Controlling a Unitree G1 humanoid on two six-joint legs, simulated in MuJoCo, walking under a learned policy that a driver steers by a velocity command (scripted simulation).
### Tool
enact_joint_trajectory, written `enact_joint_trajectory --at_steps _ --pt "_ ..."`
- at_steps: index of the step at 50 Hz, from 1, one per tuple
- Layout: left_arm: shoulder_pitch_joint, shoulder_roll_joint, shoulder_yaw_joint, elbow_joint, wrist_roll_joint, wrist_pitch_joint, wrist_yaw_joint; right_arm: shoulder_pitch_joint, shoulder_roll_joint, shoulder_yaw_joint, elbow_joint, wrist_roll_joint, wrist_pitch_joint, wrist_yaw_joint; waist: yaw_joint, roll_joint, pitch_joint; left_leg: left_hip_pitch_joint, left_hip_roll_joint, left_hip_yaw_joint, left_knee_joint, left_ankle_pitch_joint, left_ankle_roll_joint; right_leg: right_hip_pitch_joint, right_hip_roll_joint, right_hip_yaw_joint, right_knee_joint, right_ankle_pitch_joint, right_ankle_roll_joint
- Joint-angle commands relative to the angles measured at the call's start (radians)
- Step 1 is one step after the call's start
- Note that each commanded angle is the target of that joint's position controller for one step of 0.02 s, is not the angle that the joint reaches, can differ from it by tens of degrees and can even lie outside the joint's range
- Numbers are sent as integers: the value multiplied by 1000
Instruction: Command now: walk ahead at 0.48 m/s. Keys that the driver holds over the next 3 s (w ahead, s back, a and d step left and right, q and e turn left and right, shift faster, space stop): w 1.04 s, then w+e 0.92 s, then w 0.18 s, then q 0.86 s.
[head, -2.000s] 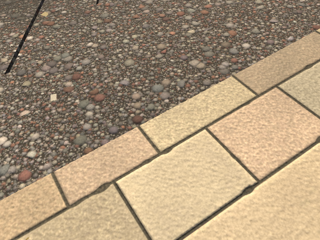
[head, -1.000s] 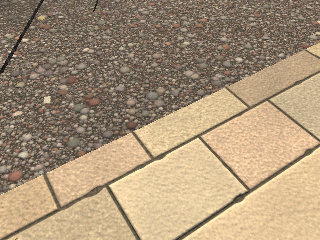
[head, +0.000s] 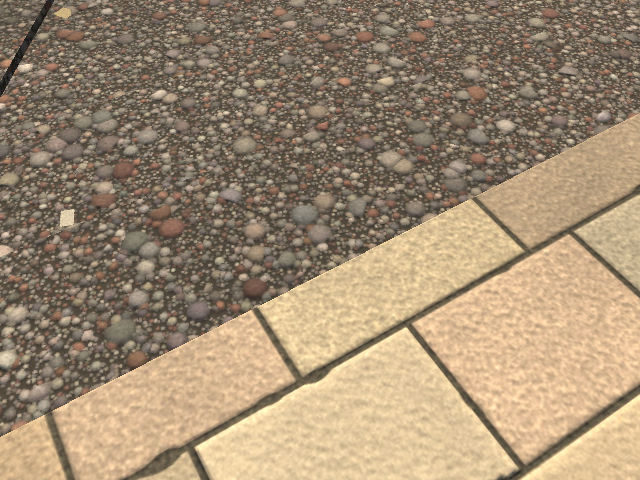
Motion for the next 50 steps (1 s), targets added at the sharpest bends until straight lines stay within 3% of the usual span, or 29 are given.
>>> enact_joint_trajectory --at_steps 1,2,3,4,6,8,12,17,22,25,26,27,28,29,30,31,32,34,37,40,46,50 --pt "101 18 4 -75 -26 -1 -13 520 -275 -84 96 -40 -3 -19 -153 179 -326 810 444 -692 -130 -203 214 -627 -1 -19 902 38 -21" --pt "32 127 34 -77 -10 5 -15 457 -239 -82 95 6 7 -5 -161 65 -301 732 431 -863 -281 -374 236 -739 7 96 1007 18 -40" --pt "-77 141 41 -122 -3 5 -17 328 -187 -66 73 17 4 -4 -109 49 -121 573 405 -696 -322 -423 195 -797 -59 96 972 125 -48" --pt "-134 134 42 -136 3 0 -20 270 -124 -50 65 15 -7 0 -89 -2 -44 439 362 -590 -359 -306 163 -766 -91 91 914 188 -49" --pt "-115 95 43 -130 20 20 -27 279 -60 -27 92 8 -26 -7 -22 -5 -9 286 283 -417 -381 -92 107 -651 -130 91 818 214 -31" --pt "-110 65 41 -132 24 40 -35 335 -63 -22 117 8 -43 -13 -2 12 -11 259 253 -335 -389 41 94 -625 -137 72 756 215 -11" --pt "-284 88 47 -199 25 61 -46 418 -105 -22 133 10 -49 -15 -21 32 32 290 222 -250 -429 112 80 -761 -164 24 612 333 22" --pt "-496 77 36 -272 7 56 -52 518 -97 -11 147 12 -45 -17 -80 49 42 383 192 -179 -412 310 36 -778 -132 -35 334 481 39" --pt "-606 89 34 -318 4 46 -48 586 -109 -9 172 -1 -40 -29 -109 65 45 562 239 -173 -349 460 49 -783 -91 -60 191 448 3" --pt "-512 116 48 -302 5 33 -37 543 -134 -16 170 -6 -38 -37 -44 81 -3 605 257 -148 -203 770 33 -621 -32 -77 128 329 -49" --pt "-396 135 60 -265 5 26 -30 531 -145 -19 170 -7 -35 -37 4 81 -61 603 246 -137 -74 850 22 -495 -1 -84 93 315 -70" --pt "-225 160 75 -210 14 17 -20 508 -146 -19 163 1 -32 -35 78 60 -145 516 215 -109 118 767 3 -276 -12 -68 29 372 -97" --pt "-49 243 99 -176 41 11 -9 503 -112 -9 129 12 -34 -31 131 -24 -269 302 165 -77 411 411 -13 -12 -228 165 27 292 -149" --pt "-29 314 118 -171 45 19 -17 633 -18 2 124 49 -31 -18 60 -245 -370 -57 -37 -62 776 -393 -54 218 -494 670 -85 265 -307" --pt "-118 257 109 -181 7 31 -27 544 -118 -24 124 21 -25 -22 45 -62 -285 -146 18 -193 829 -349 -36 122 -434 668 -143 170 -271" --pt "-224 203 92 -198 -2 29 -30 452 -116 -27 88 16 -30 -18 9 -47 -137 -172 60 -190 787 -251 -34 -31 -403 508 -175 196 -234" --pt "-269 153 79 -200 3 20 -33 410 -100 -27 80 13 -32 -16 -15 -7 -70 -142 90 -185 736 -193 -37 -145 -359 410 -210 306 -205" --pt "-260 94 60 -172 1 7 -25 426 -64 -26 84 -11 -9 -6 -68 -33 -41 -52 124 -178 650 -159 -56 -266 -283 262 -243 425 -150" --pt "-177 123 61 -136 -4 -13 -19 397 -46 -28 70 -18 18 9 -86 -46 -28 -67 132 -146 588 -130 -83 -288 -255 186 -267 535 -146" --pt "-123 144 61 -126 -4 -13 -19 254 -60 -28 18 -16 29 16 -65 -53 13 -171 155 -116 483 -25 -107 -271 -236 141 -302 559 -139" --pt "-24 143 50 -106 -4 -11 -16 17 -50 -11 -64 1 22 21 -4 -66 39 -166 120 -55 160 132 -112 -186 -211 74 -300 705 -109" --pt "8 155 52 -86 7 -5 -8 -49 -67 -12 -98 4 14 18 6 -84 45 -129 90 -43 54 86 -76 -78 -248 61 -255 793 -117"
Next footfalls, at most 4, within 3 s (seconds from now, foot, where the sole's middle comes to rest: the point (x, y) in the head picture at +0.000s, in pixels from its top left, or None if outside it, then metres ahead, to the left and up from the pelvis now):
0.54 right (396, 462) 0.48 -0.09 -0.75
1.10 left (315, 325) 0.78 0.08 -0.75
1.66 right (399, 246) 1.02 -0.12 -0.75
2.20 left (396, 155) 1.39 -0.12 -0.79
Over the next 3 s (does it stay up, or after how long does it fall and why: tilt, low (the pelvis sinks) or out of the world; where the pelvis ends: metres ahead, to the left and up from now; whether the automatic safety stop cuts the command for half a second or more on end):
stays up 1.32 -0.21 -0.01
